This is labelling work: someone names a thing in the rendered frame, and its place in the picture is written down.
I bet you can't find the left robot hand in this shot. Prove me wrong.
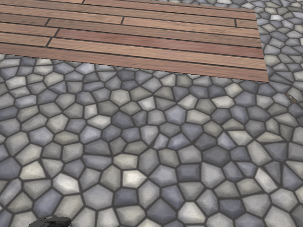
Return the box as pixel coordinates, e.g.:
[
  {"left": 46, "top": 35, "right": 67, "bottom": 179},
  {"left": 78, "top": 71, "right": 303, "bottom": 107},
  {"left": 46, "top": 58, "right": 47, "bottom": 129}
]
[{"left": 28, "top": 217, "right": 71, "bottom": 227}]

